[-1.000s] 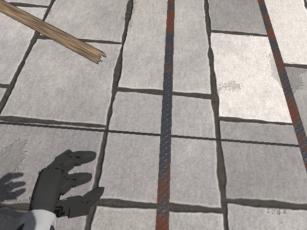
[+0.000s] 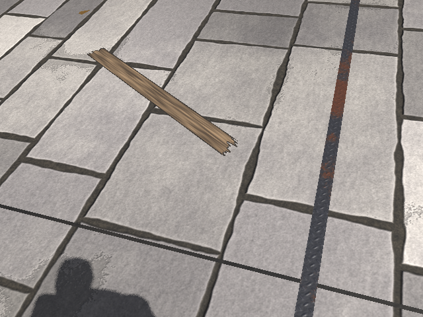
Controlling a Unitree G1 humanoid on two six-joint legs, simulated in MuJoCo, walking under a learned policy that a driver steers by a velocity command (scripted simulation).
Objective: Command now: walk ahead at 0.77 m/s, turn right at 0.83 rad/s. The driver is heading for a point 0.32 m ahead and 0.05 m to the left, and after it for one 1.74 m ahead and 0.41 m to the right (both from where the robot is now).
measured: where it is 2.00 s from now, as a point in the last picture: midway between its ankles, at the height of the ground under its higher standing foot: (277, 273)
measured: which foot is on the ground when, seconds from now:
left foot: up 0.00-0.38, down 0.40-0.94, up 0.96-1.00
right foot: down 0.00-0.40, up 0.42-0.92, down 0.94-1.00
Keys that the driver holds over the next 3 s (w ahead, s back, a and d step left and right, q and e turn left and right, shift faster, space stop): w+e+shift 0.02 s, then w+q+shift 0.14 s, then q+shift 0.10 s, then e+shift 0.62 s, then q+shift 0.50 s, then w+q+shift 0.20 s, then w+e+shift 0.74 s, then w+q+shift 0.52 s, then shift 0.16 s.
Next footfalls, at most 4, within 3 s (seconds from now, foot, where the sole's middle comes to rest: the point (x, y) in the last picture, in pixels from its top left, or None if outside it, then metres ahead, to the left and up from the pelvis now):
0.40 left None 0.49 0.00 -0.76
0.94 right None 0.39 -0.22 -0.76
1.42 left None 0.49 -0.01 -0.76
1.94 right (303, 219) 0.88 -0.24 -0.76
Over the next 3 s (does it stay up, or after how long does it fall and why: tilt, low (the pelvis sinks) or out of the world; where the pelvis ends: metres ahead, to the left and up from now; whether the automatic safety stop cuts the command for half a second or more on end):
stays up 1.63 -0.47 0.02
